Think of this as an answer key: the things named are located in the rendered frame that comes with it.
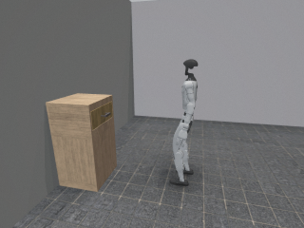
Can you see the drawer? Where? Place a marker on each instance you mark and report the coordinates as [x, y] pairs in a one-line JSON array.
[[97, 119]]

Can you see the humanoid robot torso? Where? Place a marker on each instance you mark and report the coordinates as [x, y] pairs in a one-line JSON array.
[[185, 100]]

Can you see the left robot forearm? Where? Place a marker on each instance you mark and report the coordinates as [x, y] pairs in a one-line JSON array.
[[188, 116]]

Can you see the robot left hand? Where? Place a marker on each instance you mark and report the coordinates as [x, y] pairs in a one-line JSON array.
[[182, 136]]

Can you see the cabinet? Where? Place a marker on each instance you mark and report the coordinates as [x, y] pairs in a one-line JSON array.
[[84, 158]]

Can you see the robot left upper arm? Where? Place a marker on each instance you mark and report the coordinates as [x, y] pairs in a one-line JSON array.
[[189, 87]]

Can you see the right robot shin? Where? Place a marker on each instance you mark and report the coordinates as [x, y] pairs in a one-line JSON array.
[[185, 159]]

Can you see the handle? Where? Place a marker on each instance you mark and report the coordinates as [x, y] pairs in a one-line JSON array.
[[106, 114]]

